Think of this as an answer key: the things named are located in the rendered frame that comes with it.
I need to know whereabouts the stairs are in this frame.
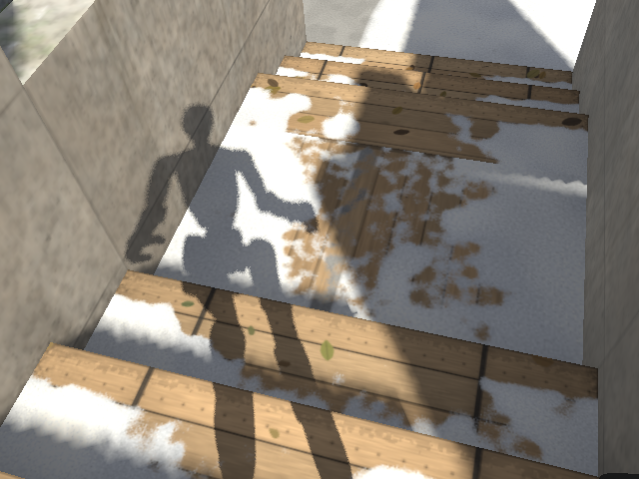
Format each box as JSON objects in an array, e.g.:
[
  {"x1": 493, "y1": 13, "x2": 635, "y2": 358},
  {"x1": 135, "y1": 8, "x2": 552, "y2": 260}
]
[
  {"x1": 276, "y1": 41, "x2": 580, "y2": 114},
  {"x1": 0, "y1": 269, "x2": 600, "y2": 479}
]

